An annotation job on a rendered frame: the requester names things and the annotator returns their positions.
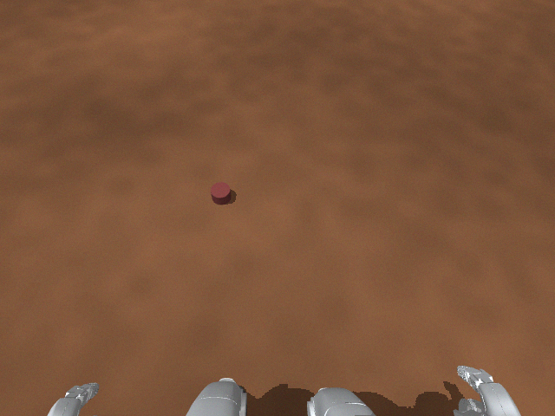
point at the left robot hand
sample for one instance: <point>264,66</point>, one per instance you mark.
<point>74,400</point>

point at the tin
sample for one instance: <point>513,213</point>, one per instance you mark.
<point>221,193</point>

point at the right robot hand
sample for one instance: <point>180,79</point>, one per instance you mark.
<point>495,400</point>

